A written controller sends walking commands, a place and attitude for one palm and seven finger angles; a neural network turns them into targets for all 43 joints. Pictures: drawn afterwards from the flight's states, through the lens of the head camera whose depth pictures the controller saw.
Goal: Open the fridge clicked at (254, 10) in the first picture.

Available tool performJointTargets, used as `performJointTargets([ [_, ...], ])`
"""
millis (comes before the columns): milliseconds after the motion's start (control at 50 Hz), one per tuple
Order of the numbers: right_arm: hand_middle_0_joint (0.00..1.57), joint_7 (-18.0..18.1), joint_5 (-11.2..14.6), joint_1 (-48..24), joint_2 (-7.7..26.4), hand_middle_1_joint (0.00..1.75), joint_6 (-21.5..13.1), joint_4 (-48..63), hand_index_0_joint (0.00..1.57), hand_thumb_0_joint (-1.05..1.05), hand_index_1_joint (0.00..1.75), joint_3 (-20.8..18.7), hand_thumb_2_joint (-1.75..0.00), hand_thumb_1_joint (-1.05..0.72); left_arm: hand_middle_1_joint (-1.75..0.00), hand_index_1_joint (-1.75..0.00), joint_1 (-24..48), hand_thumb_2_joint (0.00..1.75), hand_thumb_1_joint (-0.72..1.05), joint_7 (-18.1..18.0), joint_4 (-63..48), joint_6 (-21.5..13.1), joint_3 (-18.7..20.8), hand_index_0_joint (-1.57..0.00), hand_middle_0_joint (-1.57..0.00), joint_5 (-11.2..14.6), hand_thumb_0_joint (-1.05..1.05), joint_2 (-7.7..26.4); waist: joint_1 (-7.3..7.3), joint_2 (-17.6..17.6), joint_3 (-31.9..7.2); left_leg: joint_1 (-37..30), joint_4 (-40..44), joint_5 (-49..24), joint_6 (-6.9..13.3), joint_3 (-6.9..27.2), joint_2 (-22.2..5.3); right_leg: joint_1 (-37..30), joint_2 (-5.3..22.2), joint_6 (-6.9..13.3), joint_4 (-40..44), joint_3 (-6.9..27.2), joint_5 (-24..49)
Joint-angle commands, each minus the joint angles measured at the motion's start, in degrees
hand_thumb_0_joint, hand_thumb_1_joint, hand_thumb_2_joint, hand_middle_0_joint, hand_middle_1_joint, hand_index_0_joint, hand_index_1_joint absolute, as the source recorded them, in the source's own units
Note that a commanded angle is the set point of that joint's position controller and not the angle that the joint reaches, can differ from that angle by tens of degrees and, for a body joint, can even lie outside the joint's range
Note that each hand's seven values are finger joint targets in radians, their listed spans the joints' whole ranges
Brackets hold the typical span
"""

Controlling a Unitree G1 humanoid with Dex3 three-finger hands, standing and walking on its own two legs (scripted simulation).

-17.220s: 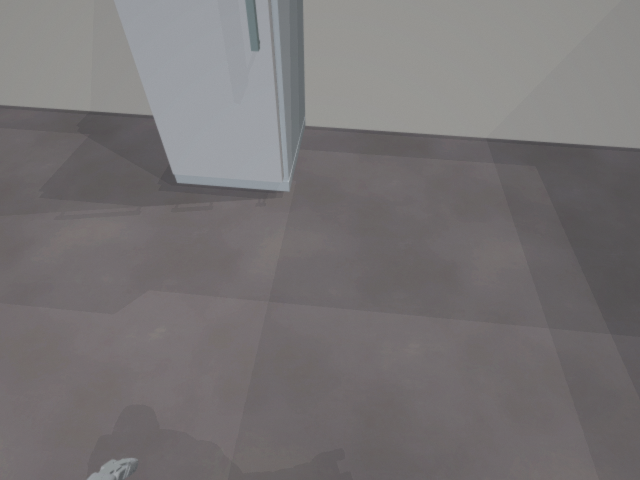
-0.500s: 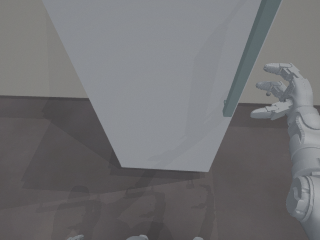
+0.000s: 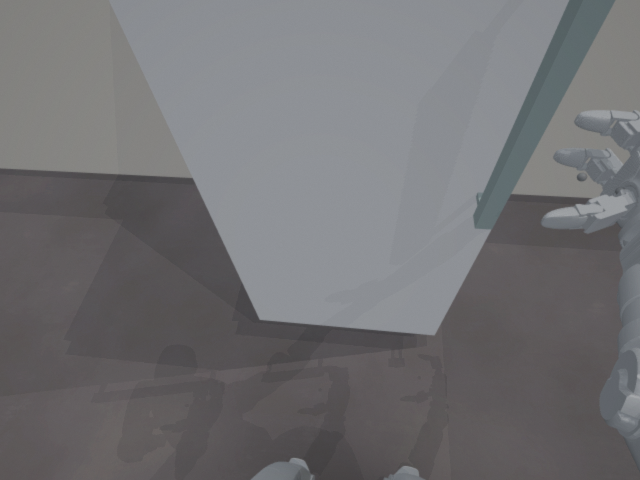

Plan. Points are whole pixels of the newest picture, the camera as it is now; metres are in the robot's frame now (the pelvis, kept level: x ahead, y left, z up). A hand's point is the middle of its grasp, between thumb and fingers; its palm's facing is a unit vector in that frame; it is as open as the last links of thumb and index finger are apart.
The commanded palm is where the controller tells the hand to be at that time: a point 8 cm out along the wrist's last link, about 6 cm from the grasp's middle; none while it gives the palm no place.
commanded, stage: move the hooked fingers beside the handle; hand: right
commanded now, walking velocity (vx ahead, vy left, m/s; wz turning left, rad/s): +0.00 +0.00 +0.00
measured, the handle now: (531, 102) +0.53 -0.15 +0.18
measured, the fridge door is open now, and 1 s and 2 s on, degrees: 0 0 0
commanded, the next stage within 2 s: feel for the door with the fingertips in 0.28 s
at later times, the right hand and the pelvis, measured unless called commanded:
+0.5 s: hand (582, 184) +0.47 -0.22 +0.12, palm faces -0.05 +1.00 +0.01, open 14.0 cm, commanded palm +0.45 -0.26 +0.12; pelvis +0.02 -0.02 +0.00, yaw -1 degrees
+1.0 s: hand (550, 175) +0.48 -0.19 +0.12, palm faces -0.01 +1.00 -0.01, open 14.0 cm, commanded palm +0.46 -0.24 +0.12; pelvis +0.00 -0.01 +0.00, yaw -1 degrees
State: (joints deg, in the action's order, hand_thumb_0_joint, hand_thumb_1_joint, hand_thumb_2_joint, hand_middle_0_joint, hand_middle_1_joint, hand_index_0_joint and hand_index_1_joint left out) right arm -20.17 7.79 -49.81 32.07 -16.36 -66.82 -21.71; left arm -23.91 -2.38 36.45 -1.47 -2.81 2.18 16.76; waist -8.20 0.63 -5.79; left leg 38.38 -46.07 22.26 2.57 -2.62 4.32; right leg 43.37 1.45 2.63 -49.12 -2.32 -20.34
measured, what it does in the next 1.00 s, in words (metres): stands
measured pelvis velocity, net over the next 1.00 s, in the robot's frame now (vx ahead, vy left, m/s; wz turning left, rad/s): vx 0.00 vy -0.01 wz -0.01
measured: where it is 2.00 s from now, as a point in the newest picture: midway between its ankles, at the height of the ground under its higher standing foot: outside the picture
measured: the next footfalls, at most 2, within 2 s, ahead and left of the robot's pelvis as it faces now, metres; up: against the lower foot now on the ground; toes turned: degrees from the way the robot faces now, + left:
none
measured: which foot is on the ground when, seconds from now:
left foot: down 0.00-1.00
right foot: down 0.00-1.00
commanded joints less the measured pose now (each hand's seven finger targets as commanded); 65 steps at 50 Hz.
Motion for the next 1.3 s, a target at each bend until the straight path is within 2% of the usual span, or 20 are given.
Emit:
performJointTargets([
  [0,0.3,-0.7,1.7,-22.8,15.5,1.2,-3.7,13.6,0.3,0.0,1.2,-1.6,-0.3,0.5,-0.3,-0.3,-5.1,0.9,0.9,-0.7,-5.0,-1.0,3.7,-0.2,-0.2,0.2,0.0,9.4,1.67,6.4,-23.1,-8.2,5.8,-18.8,-1.3,4.2,-1.2,-17.3,-0.3,0.1,4.5,3.9,14.5],
  [60,0.3,-2.1,3.2,-23.2,12.3,1.2,-3.3,15.4,0.3,0.0,1.2,-0.1,-0.3,0.5,-0.3,-0.3,-5.5,0.9,0.9,-0.7,-5.3,-0.9,3.9,-0.2,-0.2,0.2,0.0,9.2,1.15,5.0,-22.5,-7.0,5.8,-20.2,-1.1,3.3,-0.8,-19.8,-0.1,0.2,4.3,4.1,17.2],
  [120,0.3,-2.8,3.9,-21.0,12.5,1.2,-2.6,15.9,0.3,0.0,1.2,-0.7,-0.3,0.5,-0.3,-0.3,-5.3,0.9,0.9,-0.6,-5.1,-0.4,4.0,-0.2,-0.2,0.3,0.0,9.5,1.76,4.7,-22.7,-6.3,5.8,-20.7,-1.1,2.9,-0.7,-21.4,0.1,-0.1,4.5,4.7,18.6],
  [160,0.3,-2.8,4.3,-23.5,9.8,1.2,-2.9,17.5,0.3,0.0,1.2,1.4,-0.3,0.5,-0.3,-0.3,-5.1,0.9,0.9,-0.7,-4.8,-0.6,4.1,-0.2,-0.2,0.3,0.0,9.1,0.66,4.8,-20.6,-4.4,5.9,-20.4,-1.0,2.4,-0.6,-22.3,0.2,0.0,4.2,4.9,19.6],
  [180,0.3,-2.4,4.1,-22.1,11.1,1.2,-2.7,17.3,0.3,0.0,1.2,-0.2,-0.3,0.5,-0.3,-0.3,-5.1,0.9,0.9,-0.6,-4.7,-0.5,4.2,-0.2,-0.2,0.1,0.0,9.4,1.62,6.0,-22.0,-4.2,5.7,-20.6,-1.0,2.5,-0.6,-23.2,0.2,-0.2,4.3,5.0,20.3],
  [280,0.3,-0.9,3.8,-21.6,9.5,1.2,-3.3,20.1,0.3,0.0,1.2,0.6,-0.3,0.5,-0.3,-0.3,-4.6,0.9,0.9,-0.2,-4.7,-0.3,4.4,-0.2,-0.2,0.1,0.0,9.1,1.89,7.9,-23.2,-1.7,5.0,-19.9,-0.6,1.5,-0.6,-27.6,0.7,-1.3,4.2,6.5,24.5],
  [360,0.3,0.4,3.6,-21.0,9.2,1.2,-3.0,20.0,0.3,0.0,1.2,0.7,-0.3,0.5,-0.3,-0.3,-4.4,0.9,0.9,-0.1,-4.9,0.1,4.4,-0.2,-0.2,0.0,0.0,9.0,1.92,5.1,-22.4,-3.0,5.0,-20.3,-0.6,1.2,-0.6,-26.7,0.7,-1.1,4.2,6.6,25.7],
  [460,0.3,1.7,3.5,-21.1,3.3,1.2,-3.0,23.3,0.3,0.0,1.2,4.8,-0.3,0.5,-0.3,-0.3,-3.4,0.9,0.9,0.4,-5.4,0.0,4.4,-0.2,-0.2,-0.1,0.0,8.2,1.68,7.6,-22.9,-1.3,5.1,-19.2,-0.6,0.8,-0.6,-29.8,1.0,-1.8,4.3,7.1,27.5],
  [560,0.3,3.5,3.5,-20.4,1.3,1.2,-2.1,21.0,0.3,0.0,1.2,5.5,-0.3,0.5,-0.3,-0.3,-3.1,0.9,0.9,0.6,-5.0,-0.1,4.4,-0.2,-0.2,-0.2,0.0,8.3,1.26,2.9,-19.5,-1.5,5.7,-16.4,-0.6,0.3,-0.6,-26.7,0.8,-1.6,5.5,7.4,21.7],
  [640,0.3,5.5,2.0,-23.0,2.4,1.2,-2.3,19.5,0.3,0.0,1.2,4.7,-0.3,0.5,-0.3,-0.3,-2.6,0.9,0.9,0.6,-4.7,-0.4,4.2,-0.2,-0.2,-0.3,0.0,8.2,1.64,4.2,-18.3,-1.0,6.0,-13.4,-0.4,0.8,-0.9,-25.2,0.4,-1.5,6.6,7.4,16.1],
  [720,0.3,7.1,1.6,-24.5,1.4,1.2,-4.9,22.5,0.3,0.0,1.2,5.2,-0.3,0.5,-0.3,-0.3,-2.6,0.9,0.9,0.9,-4.6,-1.1,4.3,-0.2,-0.2,-0.5,0.0,7.9,1.8,5.3,-22.3,-1.4,5.7,-13.4,-0.4,1.0,-0.8,-27.7,0.5,-1.8,6.3,7.6,16.5],
  [760,0.3,7.7,1.3,-24.4,2.8,1.2,-5.3,19.3,0.3,0.0,1.2,4.0,-0.3,0.5,-0.3,-0.3,-3.1,0.9,0.9,0.8,-3.8,-1.3,4.2,-0.2,-0.2,-0.7,0.0,8.2,1.38,2.4,-19.8,-1.7,6.0,-12.3,-0.4,1.0,-0.8,-25.0,0.4,-1.4,6.2,7.4,14.5],
  [860,0.3,7.8,-0.1,-28.9,5.7,1.2,-4.0,13.4,0.3,0.0,1.2,3.6,-0.3,0.5,-0.3,-0.3,-3.4,0.9,0.9,0.3,-3.3,-1.4,3.6,-0.2,-0.2,-0.5,0.0,8.6,-0.19,2.3,-15.0,-1.4,7.2,-8.5,-0.8,2.2,-1.2,-18.7,-0.2,-0.4,6.9,6.5,6.9],
  [940,0.3,7.0,-0.1,-30.7,7.8,1.2,-4.5,13.0,0.3,0.0,1.2,2.5,-0.3,0.5,-0.3,-0.3,-4.1,0.9,0.9,0.0,-3.1,-1.9,3.7,-0.2,-0.2,-0.5,0.0,8.8,-0.11,3.6,-19.3,-2.5,7.0,-9.4,-0.9,2.9,-1.3,-19.3,-0.3,-0.4,6.2,6.2,7.7],
  [1020,0.3,5.3,0.6,-30.9,6.9,1.2,-5.4,12.8,0.3,0.0,1.2,3.0,-0.3,0.5,-0.3,-0.3,-5.3,0.9,0.9,0.2,-2.7,-2.3,3.8,-0.2,-0.2,-0.6,0.0,8.9,-0.12,4.9,-23.0,-3.3,6.1,-12.6,-0.9,2.9,-1.1,-20.5,-0.2,-0.5,5.2,6.0,11.0],
  [1060,0.3,4.7,1.0,-30.1,6.4,1.2,-4.8,11.0,0.3,0.0,1.2,3.1,-0.3,0.5,-0.3,-0.3,-5.9,0.9,0.9,0.3,-2.7,-2.3,3.9,-0.2,-0.2,-0.6,0.0,8.9,-0.51,3.2,-21.5,-3.5,6.3,-12.8,-1.0,2.9,-1.0,-19.0,-0.4,-0.2,4.7,5.7,10.9],
  [1160,0.3,4.4,0.8,-28.4,11.7,1.2,-3.0,10.4,0.3,0.0,1.2,-0.6,-0.3,0.5,-0.3,-0.3,-6.7,0.9,0.9,0.2,-3.4,-1.4,4.0,-0.2,-0.2,-0.5,0.0,9.2,0.51,1.7,-20.9,-8.2,6.6,-16.0,-1.3,4.3,-1.4,-13.7,-0.8,0.4,4.4,4.1,11.1],
  [1200,0.3,4.5,0.1,-30.0,10.2,1.2,-3.2,11.7,0.3,0.0,1.2,1.2,-0.3,0.5,-0.3,-0.3,-6.6,0.9,0.9,0.3,-3.3,-1.2,3.9,-0.2,-0.2,-0.5,0.0,8.8,-0.01,4.5,-20.6,-6.3,6.3,-16.2,-1.3,4.0,-1.3,-15.1,-0.6,0.2,4.6,4.3,11.6],
  [1240,0.3,4.7,-0.1,-28.4,9.3,1.2,-2.9,9.9,0.3,0.0,1.2,1.5,-0.3,0.5,-0.3,-0.3,-7.0,0.9,0.9,0.4,-3.1,-1.0,4.0,-0.2,-0.2,-0.6,0.0,8.9,-0.24,4.0,-18.7,-4.2,6.6,-15.0,-1.3,3.7,-1.1,-15.7,-0.4,0.1,4.3,4.5,11.5],
  [1280,0.3,4.8,0.0,-30.2,10.5,1.2,-3.3,11.1,0.3,0.0,1.2,0.6,-0.3,0.5,-0.3,-0.3,-7.3,0.9,0.9,0.4,-3.0,-1.0,4.2,-0.2,-0.2,-0.6,0.0,9.2,-0.29,3.9,-20.5,-4.8,6.4,-15.7,-1.3,3.9,-1.1,-16.3,-0.4,0.1,4.2,4.7,12.2],
])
